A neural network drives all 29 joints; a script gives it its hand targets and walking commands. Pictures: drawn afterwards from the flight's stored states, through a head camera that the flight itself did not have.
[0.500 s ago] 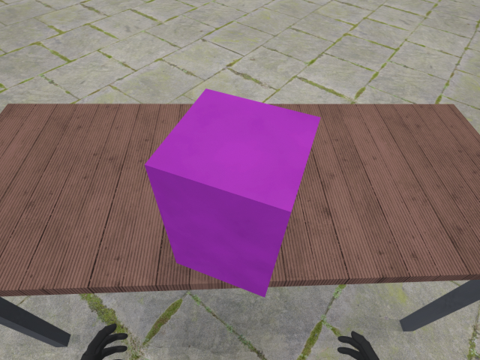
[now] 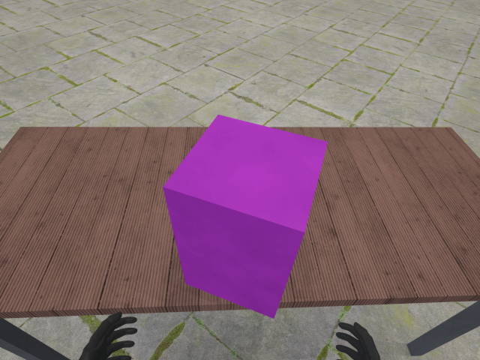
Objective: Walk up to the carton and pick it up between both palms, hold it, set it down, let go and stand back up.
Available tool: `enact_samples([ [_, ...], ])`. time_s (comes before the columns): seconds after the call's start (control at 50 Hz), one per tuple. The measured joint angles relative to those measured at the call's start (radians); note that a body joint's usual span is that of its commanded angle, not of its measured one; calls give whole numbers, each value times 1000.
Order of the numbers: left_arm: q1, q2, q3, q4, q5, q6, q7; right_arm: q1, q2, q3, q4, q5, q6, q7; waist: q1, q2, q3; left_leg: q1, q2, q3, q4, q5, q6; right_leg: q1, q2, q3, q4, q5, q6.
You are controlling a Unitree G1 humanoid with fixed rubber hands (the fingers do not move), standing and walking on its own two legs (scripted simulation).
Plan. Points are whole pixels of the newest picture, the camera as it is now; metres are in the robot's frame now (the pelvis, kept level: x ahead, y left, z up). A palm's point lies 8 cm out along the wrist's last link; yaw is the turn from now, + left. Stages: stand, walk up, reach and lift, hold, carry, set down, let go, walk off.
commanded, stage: reach and lift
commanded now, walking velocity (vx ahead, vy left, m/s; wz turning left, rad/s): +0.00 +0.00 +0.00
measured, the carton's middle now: (247, 221) +0.35 +0.01 +0.05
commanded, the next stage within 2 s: none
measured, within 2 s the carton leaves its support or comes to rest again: neither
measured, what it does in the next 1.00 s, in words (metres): shifts its weight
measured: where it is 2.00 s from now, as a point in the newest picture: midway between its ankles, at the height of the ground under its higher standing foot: outside the picture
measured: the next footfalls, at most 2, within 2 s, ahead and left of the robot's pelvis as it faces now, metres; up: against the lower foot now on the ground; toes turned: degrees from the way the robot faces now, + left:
none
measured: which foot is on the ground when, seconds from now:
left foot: down 0.00-1.00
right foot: down 0.00-1.00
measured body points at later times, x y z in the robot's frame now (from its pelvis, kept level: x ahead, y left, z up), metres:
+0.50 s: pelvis +0.02 +0.04 +0.00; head +0.02 +0.05 +0.45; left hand +0.17 +0.27 -0.03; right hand +0.16 -0.15 -0.03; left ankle -0.04 +0.11 -0.74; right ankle +0.04 -0.12 -0.74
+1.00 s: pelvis +0.01 +0.05 +0.00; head -0.02 +0.07 +0.44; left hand +0.16 +0.27 +0.01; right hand +0.15 -0.14 +0.00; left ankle -0.04 +0.11 -0.74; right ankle +0.04 -0.11 -0.74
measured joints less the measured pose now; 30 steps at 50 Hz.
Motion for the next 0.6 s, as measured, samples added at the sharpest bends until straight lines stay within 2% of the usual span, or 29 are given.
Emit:
enact_samples([
  [0.28, 87, 39, -52, -129, -52, -108, -17, 53, 33, -5, -62, 26, -106, -30, -15, 25, 2, 7, -8, -11, 15, -28, 22, 42, -11, -13, -47, 0, 25],
  [0.6, 157, 77, -91, -283, -101, -176, -31, 96, 40, -5, -146, 66, -189, -77, -9, 50, 15, 25, -14, -15, 53, -63, 47, 95, -16, -12, -82, 3, 42],
])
